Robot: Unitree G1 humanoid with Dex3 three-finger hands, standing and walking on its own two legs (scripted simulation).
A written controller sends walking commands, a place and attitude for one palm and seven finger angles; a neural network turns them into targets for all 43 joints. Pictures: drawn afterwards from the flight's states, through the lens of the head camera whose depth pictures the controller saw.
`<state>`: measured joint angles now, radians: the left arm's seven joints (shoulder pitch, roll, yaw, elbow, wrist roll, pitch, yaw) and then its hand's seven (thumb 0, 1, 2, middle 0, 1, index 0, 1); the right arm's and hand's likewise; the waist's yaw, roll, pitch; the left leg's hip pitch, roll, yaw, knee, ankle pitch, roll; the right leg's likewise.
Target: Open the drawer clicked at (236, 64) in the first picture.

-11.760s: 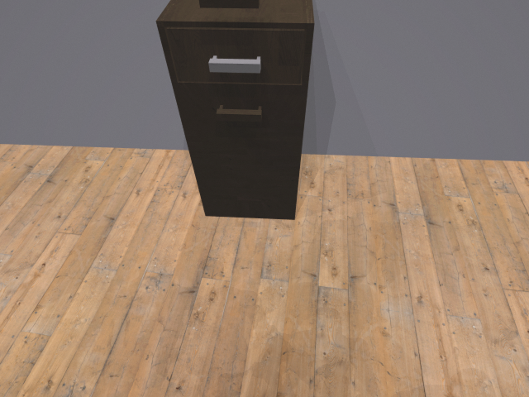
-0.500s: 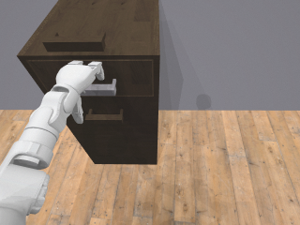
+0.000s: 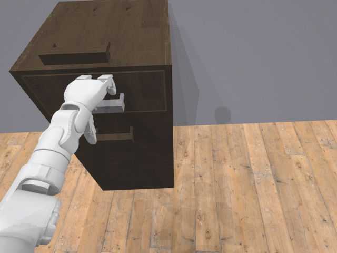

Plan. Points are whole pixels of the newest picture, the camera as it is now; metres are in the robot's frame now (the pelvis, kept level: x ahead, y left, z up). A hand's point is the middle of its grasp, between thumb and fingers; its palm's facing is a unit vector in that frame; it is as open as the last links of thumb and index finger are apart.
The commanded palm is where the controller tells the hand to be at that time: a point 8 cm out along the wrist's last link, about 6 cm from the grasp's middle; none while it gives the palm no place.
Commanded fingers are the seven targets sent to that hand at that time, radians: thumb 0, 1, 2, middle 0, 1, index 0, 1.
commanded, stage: lower the fingers behind the handle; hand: left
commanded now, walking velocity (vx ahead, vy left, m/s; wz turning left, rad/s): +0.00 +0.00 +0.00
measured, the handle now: (99, 101) +0.52 +0.22 +0.04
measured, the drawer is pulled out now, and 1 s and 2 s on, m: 0.00 0.00 0.00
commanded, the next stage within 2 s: close the thumb around the handle in 1.70 s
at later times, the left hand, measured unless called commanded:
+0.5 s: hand (92, 108) +0.46 +0.21 +0.08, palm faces -0.04 -0.06 -1.00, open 13.8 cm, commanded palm +0.44 +0.23 +0.13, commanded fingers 0.00 -0.50 0.30 -0.30 -1.20 -0.30 -1.20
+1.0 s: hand (96, 117) +0.46 +0.22 +0.03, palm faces -0.08 -0.02 -1.00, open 13.8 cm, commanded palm +0.45 +0.22 +0.10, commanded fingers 0.00 -0.50 0.30 -0.30 -1.20 -0.30 -1.20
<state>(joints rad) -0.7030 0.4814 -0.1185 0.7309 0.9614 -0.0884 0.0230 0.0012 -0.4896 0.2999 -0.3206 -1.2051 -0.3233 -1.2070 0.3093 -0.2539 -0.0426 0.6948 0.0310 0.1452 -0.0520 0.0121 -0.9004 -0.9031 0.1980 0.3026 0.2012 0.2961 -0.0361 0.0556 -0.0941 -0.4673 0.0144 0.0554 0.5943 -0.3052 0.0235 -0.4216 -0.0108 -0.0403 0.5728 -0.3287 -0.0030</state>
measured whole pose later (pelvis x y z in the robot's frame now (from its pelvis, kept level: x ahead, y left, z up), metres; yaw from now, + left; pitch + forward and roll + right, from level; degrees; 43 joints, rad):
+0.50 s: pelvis -0.01 -0.01 -0.01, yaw +0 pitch +13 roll -1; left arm -0.76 0.54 -0.04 0.84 1.00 -0.17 0.10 0.00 -0.49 0.30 -0.32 -1.22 -0.32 -1.20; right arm 0.33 -0.28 -0.06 0.69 0.02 0.12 -0.06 0.01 -0.90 -0.90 0.20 0.30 0.20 0.30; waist -0.06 0.04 -0.09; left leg -0.56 0.03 0.05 0.65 -0.32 0.02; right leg -0.52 0.00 -0.04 0.63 -0.34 -0.01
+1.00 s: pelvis -0.01 +0.00 -0.01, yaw -1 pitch +16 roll -1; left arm -0.76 0.48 -0.04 0.97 1.06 -0.06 0.22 0.00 -0.49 0.30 -0.31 -1.20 -0.32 -1.20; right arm 0.34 -0.25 -0.06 0.68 0.01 0.12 -0.03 0.01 -0.90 -0.90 0.20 0.30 0.20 0.30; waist -0.08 0.05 -0.12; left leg -0.64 0.03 0.07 0.70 -0.34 0.03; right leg -0.60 0.00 -0.02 0.67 -0.35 0.00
